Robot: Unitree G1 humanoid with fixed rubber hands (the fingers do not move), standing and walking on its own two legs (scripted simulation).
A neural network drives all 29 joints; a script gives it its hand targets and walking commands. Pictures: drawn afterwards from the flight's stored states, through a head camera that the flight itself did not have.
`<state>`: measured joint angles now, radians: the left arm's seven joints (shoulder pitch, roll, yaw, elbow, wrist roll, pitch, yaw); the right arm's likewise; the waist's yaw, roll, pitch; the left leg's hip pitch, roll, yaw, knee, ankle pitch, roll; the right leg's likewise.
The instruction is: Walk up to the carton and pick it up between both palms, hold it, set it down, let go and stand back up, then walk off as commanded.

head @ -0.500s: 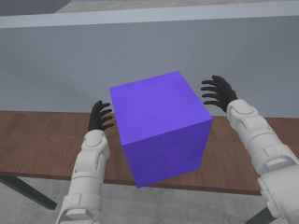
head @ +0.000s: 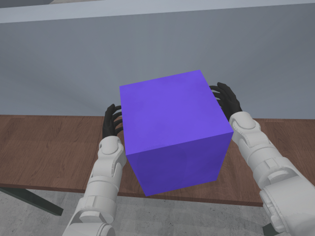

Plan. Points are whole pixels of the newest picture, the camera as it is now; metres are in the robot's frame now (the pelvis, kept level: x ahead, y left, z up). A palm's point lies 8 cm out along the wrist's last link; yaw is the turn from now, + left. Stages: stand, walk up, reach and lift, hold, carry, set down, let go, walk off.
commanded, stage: reach and lift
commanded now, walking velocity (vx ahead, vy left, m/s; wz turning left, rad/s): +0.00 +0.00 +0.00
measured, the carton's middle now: (171, 136) +0.39 +0.04 +0.03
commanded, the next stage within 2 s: none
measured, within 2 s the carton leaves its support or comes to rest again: leaves its support in 1.64 s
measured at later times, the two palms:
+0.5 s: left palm (114, 140) +0.34 +0.18 +0.06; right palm (230, 115) +0.43 -0.11 +0.07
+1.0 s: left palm (114, 140) +0.34 +0.18 +0.06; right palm (229, 115) +0.43 -0.11 +0.07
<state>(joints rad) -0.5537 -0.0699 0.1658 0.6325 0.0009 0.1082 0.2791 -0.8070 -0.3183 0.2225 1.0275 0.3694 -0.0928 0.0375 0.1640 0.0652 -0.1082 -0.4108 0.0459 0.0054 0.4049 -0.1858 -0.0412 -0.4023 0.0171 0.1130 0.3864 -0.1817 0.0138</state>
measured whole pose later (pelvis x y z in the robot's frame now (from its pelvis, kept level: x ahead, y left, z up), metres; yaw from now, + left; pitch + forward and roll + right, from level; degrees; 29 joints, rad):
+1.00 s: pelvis -0.01 -0.01 +0.00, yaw +0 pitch +11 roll +0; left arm -0.54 -0.09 0.20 0.63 0.00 0.10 0.28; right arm -0.82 -0.25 0.22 1.03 0.37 -0.04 -0.08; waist 0.16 0.05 -0.11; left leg -0.41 0.07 0.01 0.41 -0.18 -0.05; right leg -0.40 0.04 0.11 0.39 -0.17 0.01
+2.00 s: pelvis -0.02 -0.01 +0.00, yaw +0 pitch +5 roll -1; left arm -0.47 -0.06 0.22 0.57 0.00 0.20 0.23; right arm -0.82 -0.16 0.14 1.03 0.35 0.09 -0.12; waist 0.16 0.06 -0.17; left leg -0.32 0.07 0.01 0.41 -0.18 -0.05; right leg -0.31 0.04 0.11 0.38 -0.16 0.01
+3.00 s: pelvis -0.03 +0.00 +0.00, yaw +0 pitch -2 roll -1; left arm -0.63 0.02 0.22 0.42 0.04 0.54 0.15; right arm -0.79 -0.12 0.01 0.80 0.30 0.32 -0.22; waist 0.06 0.03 -0.17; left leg -0.18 0.07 0.01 0.41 -0.19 -0.05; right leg -0.15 0.04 0.11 0.33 -0.15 0.02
